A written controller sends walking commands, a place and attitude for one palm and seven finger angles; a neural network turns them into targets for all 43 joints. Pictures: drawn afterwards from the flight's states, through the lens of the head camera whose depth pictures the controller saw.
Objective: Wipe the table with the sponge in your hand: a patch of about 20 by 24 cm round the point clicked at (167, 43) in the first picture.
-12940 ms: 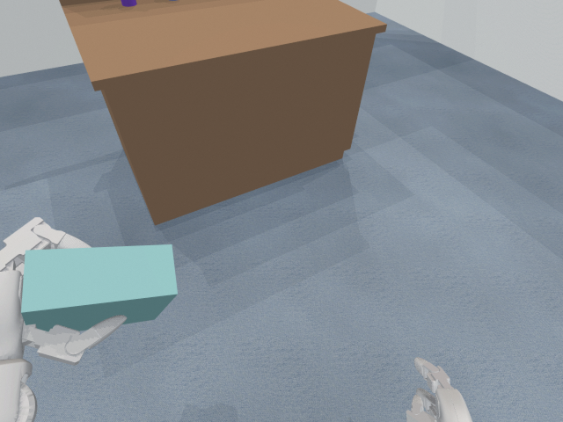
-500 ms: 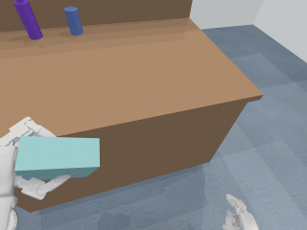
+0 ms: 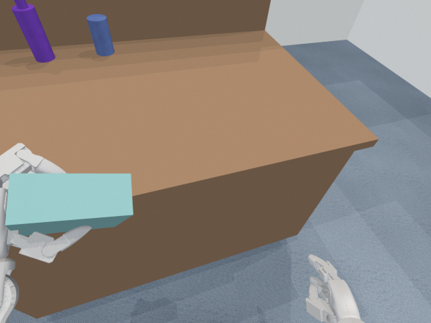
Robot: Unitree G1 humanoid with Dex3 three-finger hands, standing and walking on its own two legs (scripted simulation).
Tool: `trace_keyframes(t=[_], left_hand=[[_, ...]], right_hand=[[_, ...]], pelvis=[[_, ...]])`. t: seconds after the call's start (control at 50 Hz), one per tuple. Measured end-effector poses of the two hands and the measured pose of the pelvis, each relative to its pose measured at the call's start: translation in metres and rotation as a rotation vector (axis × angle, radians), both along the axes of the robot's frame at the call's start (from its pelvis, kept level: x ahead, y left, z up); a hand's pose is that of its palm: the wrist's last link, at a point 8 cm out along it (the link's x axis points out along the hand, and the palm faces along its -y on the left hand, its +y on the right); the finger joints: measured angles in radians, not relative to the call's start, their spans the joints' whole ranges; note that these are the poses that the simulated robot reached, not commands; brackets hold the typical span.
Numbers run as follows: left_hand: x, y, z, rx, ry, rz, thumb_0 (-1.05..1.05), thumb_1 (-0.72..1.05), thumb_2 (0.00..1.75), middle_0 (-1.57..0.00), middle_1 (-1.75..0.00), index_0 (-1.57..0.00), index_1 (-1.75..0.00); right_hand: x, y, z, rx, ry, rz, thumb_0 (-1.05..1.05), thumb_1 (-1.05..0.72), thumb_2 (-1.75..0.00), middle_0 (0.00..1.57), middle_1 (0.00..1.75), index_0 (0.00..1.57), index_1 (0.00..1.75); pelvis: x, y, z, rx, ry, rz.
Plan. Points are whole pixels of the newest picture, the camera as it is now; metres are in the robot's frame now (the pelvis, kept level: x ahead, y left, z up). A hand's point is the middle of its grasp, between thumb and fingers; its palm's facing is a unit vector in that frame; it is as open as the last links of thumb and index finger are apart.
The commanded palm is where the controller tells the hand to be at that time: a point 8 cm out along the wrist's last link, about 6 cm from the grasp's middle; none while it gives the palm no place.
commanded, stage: shuffle to correct the standing spot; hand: left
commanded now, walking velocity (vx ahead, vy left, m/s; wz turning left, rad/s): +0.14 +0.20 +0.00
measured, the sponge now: (90, 204) +0.24 +0.21 +0.15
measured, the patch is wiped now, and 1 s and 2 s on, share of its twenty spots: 0.00 0.00 0.00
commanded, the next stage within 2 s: come to a stop and stand still in 1.10 s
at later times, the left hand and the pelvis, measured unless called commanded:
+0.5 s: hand (2, 189) +0.23 +0.31 +0.18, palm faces +0.35 -0.84 -0.40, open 10.0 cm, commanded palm +0.19 +0.36 +0.19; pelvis +0.02 +0.08 +0.00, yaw -2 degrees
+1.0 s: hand out of the picture +0.29 +0.43 +0.17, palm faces +0.40 -0.81 -0.42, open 10.0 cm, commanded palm +0.22 +0.46 +0.19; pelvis +0.05 +0.18 -0.01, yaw -2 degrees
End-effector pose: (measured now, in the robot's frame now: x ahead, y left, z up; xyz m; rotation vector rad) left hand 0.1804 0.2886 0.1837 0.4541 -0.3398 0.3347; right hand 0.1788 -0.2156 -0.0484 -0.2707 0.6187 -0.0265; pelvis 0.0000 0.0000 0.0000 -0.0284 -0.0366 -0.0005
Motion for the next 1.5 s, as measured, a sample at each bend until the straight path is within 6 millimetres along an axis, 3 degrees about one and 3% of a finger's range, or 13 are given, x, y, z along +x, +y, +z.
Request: trace_keyframes(t=[0.16, 0.26, 0.38, 0.5, 0.56, 0.62, 0.78, 0.96, 1.08, 1.16, 1.32, 1.42, 1.5], left_hand=[[0.006, 0.015, -0.001, 0.027, -0.049, -0.038, 0.0, -0.48, 1.01, -0.75, -1.36, -0.74, -1.36], [0.016, 0.025, 0.005, 0.047, 0.026, -0.024, 0.0, -0.48, 1.01, -0.75, -1.36, -0.74, -1.36], [0.0, 0.043, 0.01, 0.085, 0.032, -0.02, 0.0, -0.48, 1.01, -0.75, -1.36, -0.74, -1.36], [0.015, 0.067, 0.006, 0.038, 0.011, -0.032, 0.0, -0.48, 1.01, -0.75, -1.36, -0.74, -1.36], [0.03, 0.084, 0.006, 0.078, -0.046, -0.066, 0.0, -0.48, 1.01, -0.75, -1.36, -0.74, -1.36], [0.043, 0.102, 0.009, 0.13, -0.066, -0.057, 0.0, -0.48, 1.01, -0.75, -1.36, -0.74, -1.36], [0.037, 0.12, 0.014, 0.109, -0.006, -0.045, 0.0, -0.48, 1.01, -0.75, -1.36, -0.74, -1.36], [0.068, 0.181, -0.002, 0.084, -0.008, 0.014, 0.0, -0.48, 1.01, -0.75, -1.36, -0.74, -1.36], [0.074, 0.17, 0.017, 0.079, -0.017, -0.052, 0.0, -0.48, 1.01, -0.75, -1.36, -0.74, -1.36], [0.072, 0.168, 0.027, 0.155, -0.016, -0.072, 0.0, -0.48, 1.01, -0.75, -1.36, -0.74, -1.36], [0.09, 0.199, 0.007, -0.012, 0.056, 0.058, 0.0, -0.48, 1.01, -0.75, -1.36, -0.74, -1.36], [0.109, 0.199, -0.001, -0.042, 0.03, -0.025, 0.0, -0.48, 1.01, -0.75, -1.36, -0.74, -1.36], [0.119, 0.205, 0.007, 0.011, 0.025, -0.074, 0.0, -0.48, 1.01, -0.75, -1.36, -0.74, -1.36]], right_hand=[[-0.017, -0.002, -0.022, -0.025, 0.095, -0.078, 0.01, -0.9, -0.9, 0.2, 0.3, 0.2, 0.3], [-0.027, 0.013, -0.025, 0.024, 0.118, -0.095, 0.01, -0.9, -0.9, 0.2, 0.3, 0.2, 0.3], [-0.025, 0.032, -0.032, 0.026, 0.178, -0.059, 0.01, -0.9, -0.9, 0.2, 0.3, 0.2, 0.3], [-0.02, 0.056, -0.021, -0.019, 0.129, -0.096, 0.01, -0.9, -0.9, 0.2, 0.3, 0.2, 0.3], [-0.012, 0.071, -0.029, -0.027, 0.058, -0.14, 0.01, -0.9, -0.9, 0.2, 0.3, 0.2, 0.3], [-0.009, 0.092, -0.035, 0.024, 0.041, -0.161, 0.01, -0.9, -0.9, 0.2, 0.3, 0.2, 0.3], [-0.009, 0.136, -0.048, 0.083, 0.16, -0.087, 0.01, -0.9, -0.9, 0.2, 0.3, 0.2, 0.3], [0.018, 0.166, -0.04, 0.025, 0.121, -0.126, 0.02, -0.9, -0.9, 0.2, 0.3, 0.2, 0.3], [0.038, 0.185, -0.02, 0.068, 0.041, -0.11, 0.01, -0.9, -0.9, 0.2, 0.3, 0.2, 0.3], [0.052, 0.188, -0.024, 0.075, 0.021, -0.099, 0.01, -0.9, -0.9, 0.2, 0.3, 0.2, 0.3], [0.055, 0.184, -0.014, 0.018, 0.104, -0.105, 0.01, -0.9, -0.9, 0.2, 0.3, 0.2, 0.3], [0.065, 0.186, -0.01, -0.034, 0.055, -0.155, 0.01, -0.9, -0.9, 0.2, 0.3, 0.2, 0.3], [0.071, 0.201, -0.001, -0.021, 0.038, -0.172, 0.01, -0.9, -0.9, 0.2, 0.3, 0.2, 0.3]], pelvis=[[0.003, 0.02, -0.012, 0.012, 0.008, -0.012], [0.008, 0.034, -0.002, 0.012, -0.012, -0.005], [0.006, 0.05, -0.002, 0.014, -0.005, -0.011], [0.016, 0.082, 0.002, 0.052, -0.01, -0.035], [0.02, 0.105, -0.013, 0.04, -0.021, -0.03], [0.019, 0.111, -0.017, 0.06, -0.027, -0.035], [0.036, 0.14, -0.006, 0.039, -0.002, -0.016], [0.052, 0.18, -0.01, 0.055, -0.003, -0.027], [0.062, 0.188, 0.001, 0.043, 0.022, -0.03], [0.07, 0.189, -0.003, 0.033, 0.029, -0.032], [0.088, 0.201, 0.015, 0.065, 0.02, -0.049], [0.096, 0.22, 0.006, 0.026, -0.007, -0.053], [0.097, 0.225, 0.009, 0.037, -0.006, -0.066]])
